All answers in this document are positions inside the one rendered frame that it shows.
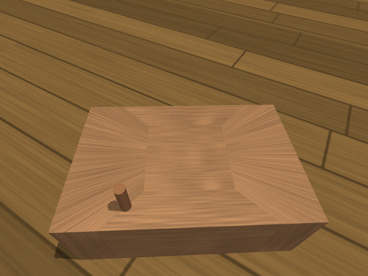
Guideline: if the can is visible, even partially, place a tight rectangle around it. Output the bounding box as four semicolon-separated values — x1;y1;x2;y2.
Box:
113;183;132;212

